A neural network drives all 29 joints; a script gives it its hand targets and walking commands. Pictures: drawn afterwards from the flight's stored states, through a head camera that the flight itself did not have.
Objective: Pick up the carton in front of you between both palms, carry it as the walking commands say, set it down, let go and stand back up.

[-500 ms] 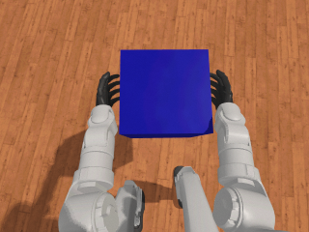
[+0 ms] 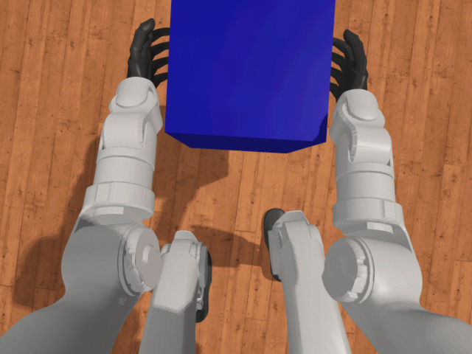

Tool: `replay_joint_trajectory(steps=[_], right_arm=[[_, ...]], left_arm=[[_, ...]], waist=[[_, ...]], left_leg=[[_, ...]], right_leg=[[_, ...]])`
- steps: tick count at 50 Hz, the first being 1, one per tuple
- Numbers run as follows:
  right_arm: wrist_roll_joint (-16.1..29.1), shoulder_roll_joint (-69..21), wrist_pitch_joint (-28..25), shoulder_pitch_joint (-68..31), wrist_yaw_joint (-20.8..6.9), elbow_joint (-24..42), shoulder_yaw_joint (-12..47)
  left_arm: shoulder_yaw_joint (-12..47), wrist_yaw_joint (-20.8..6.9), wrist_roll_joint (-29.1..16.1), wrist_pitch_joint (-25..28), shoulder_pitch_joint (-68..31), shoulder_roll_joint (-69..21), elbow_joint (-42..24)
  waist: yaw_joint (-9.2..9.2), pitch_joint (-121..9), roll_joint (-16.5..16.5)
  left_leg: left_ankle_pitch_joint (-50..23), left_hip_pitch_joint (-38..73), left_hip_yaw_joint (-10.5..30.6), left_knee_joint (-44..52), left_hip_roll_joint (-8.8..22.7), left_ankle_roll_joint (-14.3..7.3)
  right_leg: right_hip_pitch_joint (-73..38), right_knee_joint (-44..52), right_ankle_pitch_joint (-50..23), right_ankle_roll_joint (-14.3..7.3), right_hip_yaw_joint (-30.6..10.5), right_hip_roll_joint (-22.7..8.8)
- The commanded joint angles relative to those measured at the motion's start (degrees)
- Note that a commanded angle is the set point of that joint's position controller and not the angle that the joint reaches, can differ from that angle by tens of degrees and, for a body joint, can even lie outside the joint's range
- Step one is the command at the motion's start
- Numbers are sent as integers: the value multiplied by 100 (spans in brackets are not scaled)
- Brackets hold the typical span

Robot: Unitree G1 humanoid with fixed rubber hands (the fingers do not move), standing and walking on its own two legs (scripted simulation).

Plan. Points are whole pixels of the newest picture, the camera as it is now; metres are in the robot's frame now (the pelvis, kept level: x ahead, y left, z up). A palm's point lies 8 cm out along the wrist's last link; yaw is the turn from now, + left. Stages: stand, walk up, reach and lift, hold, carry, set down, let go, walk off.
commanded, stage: set down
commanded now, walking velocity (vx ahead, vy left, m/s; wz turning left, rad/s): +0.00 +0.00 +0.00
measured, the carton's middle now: (244, 87) +0.53 -0.07 -0.19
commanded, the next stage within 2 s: none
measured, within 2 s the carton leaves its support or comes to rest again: rests again in 1.18 s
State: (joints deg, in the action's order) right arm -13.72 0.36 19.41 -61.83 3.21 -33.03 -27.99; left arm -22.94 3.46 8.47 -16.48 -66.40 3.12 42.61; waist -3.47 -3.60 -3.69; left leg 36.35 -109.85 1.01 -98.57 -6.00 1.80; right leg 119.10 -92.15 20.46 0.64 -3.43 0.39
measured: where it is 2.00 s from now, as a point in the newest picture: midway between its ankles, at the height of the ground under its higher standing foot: (240, 276)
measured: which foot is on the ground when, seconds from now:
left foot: down 0.00-1.00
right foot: down 0.00-1.00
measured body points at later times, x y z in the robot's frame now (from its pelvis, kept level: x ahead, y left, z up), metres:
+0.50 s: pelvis -0.01 +0.02 -0.09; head +0.37 -0.03 +0.14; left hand +0.59 +0.05 -0.27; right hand +0.52 -0.25 -0.26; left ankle +0.05 +0.12 -0.48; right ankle +0.13 -0.12 -0.48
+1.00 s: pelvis -0.01 +0.02 -0.12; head +0.37 +0.00 +0.10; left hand +0.58 +0.06 -0.31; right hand +0.52 -0.24 -0.30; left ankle +0.05 +0.12 -0.48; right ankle +0.13 -0.12 -0.48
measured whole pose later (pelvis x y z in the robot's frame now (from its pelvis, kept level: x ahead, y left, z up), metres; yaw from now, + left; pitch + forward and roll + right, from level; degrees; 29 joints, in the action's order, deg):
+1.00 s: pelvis -0.01 +0.02 -0.12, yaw +0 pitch +42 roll -2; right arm -6.5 14.8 15.1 -85.7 -0.9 -53.4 -29.8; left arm -2.1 8.1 -2.2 -14.8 -93.5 16.2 61.8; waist -9.0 20.5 -1.5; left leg 41.5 -125.6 1.4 -125.6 -10.2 0.7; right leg 132.8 -115.6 24.4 3.2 -2.6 -2.4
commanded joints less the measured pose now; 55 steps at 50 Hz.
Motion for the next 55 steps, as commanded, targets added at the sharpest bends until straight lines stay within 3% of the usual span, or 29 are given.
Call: replay_joint_trajectory(steps=[1,11,22,28,31,34,40,44,55], right_arm=[[736,-4840,-105,-3801,-1184,-167,2957],[734,-4165,-143,-4549,-1355,-366,2438],[1142,-3427,-255,-5370,-1527,-370,2325],[1458,-3579,-289,-5296,-1595,-850,2202],[1657,-3560,-330,-5430,-1628,-819,2171],[1633,-3600,-349,-5240,-1670,-998,2039],[1441,-3263,-434,-5040,-1722,-1363,1733],[1325,-3045,-498,-5066,-1724,-1518,1550],[1226,-2693,-613,-5155,-1711,-1969,1262]], left_arm=[[2671,-1426,-718,110,-3702,-5006,-50],[2547,-1272,-778,88,-4403,-4612,331],[3096,-950,-1288,235,-5296,-4057,320],[3308,-888,-1514,393,-5735,-3719,268],[3448,-848,-1581,435,-5827,-3735,120],[3520,-846,-1575,466,-5678,-3899,146],[3565,-874,-1668,523,-5672,-3964,321],[3463,-861,-1673,556,-5717,-3821,462],[2990,-882,-1294,557,-5549,-3178,953]], waist=[[-283,-6459,475],[-530,-5989,124],[-880,-5942,-210],[-772,-5620,-260],[-820,-5639,-541],[-849,-5424,-558],[-1107,-4867,-983],[-1209,-4458,-1071],[-1012,-3317,-901]], left_leg=[[-1062,105,-500,957,-639,-38],[-1078,59,-449,282,-584,-26],[-1577,703,-377,-545,-461,32],[-1674,322,-401,-893,-375,-13],[-2102,701,-360,-1045,-318,-44],[-2103,80,-370,-1066,-276,-56],[-2269,658,-159,-1190,-255,0],[-2174,800,-75,-1203,-239,4],[-1407,263,-106,-1234,-230,-92]], right_leg=[[-6493,-9,-1899,156,470,647],[-5327,-792,-1804,128,702,525],[-4671,-1674,-2189,106,853,336],[-4934,-2143,-2673,31,729,305],[-4515,-2224,-2868,5,717,299],[-4883,-2349,-3283,-74,608,257],[-3527,-2410,-2442,-28,775,260],[-2935,-2384,-1981,-30,811,223],[-2607,-2395,-1364,-75,692,211]])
